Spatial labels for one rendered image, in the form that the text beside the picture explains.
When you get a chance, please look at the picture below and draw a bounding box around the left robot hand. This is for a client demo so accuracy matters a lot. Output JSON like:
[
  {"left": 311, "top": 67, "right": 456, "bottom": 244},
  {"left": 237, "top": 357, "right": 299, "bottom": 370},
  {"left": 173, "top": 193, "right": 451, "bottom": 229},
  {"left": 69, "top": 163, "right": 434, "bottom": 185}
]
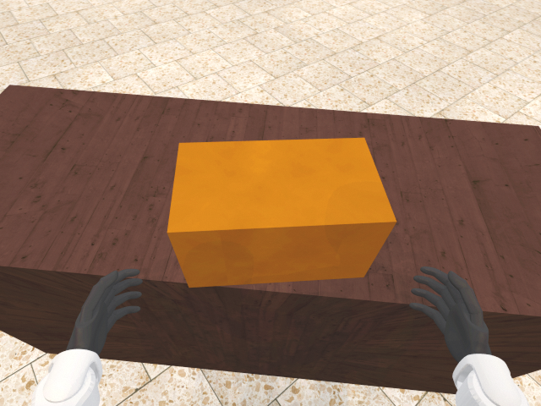
[{"left": 66, "top": 269, "right": 143, "bottom": 356}]

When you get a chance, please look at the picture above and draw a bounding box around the pedestal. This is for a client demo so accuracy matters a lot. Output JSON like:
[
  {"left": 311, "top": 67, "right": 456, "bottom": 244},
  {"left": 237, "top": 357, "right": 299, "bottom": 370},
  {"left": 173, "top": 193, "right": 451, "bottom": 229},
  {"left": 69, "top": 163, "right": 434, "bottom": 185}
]
[{"left": 0, "top": 85, "right": 541, "bottom": 394}]

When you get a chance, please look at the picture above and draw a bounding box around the carton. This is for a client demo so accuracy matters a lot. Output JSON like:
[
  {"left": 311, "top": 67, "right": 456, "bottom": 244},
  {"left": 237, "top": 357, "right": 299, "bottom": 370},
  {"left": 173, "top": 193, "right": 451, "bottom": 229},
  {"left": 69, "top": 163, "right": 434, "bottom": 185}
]
[{"left": 167, "top": 138, "right": 396, "bottom": 288}]

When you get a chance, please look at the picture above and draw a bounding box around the robot right forearm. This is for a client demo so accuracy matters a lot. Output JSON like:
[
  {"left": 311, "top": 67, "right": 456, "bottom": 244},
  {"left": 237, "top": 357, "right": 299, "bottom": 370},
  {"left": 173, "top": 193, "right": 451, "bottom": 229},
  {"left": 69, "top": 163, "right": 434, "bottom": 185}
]
[{"left": 452, "top": 354, "right": 529, "bottom": 406}]

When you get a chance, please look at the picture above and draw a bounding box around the robot left forearm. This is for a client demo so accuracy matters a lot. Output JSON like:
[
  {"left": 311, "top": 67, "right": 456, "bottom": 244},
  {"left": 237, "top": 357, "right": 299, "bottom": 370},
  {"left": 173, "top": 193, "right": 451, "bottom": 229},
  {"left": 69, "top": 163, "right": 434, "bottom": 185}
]
[{"left": 31, "top": 349, "right": 102, "bottom": 406}]

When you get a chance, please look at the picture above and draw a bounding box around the right robot hand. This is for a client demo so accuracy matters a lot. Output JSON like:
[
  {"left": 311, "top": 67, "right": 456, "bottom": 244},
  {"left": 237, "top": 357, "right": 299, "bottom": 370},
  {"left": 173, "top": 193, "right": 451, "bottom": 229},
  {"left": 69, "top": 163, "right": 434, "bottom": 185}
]
[{"left": 409, "top": 266, "right": 492, "bottom": 363}]

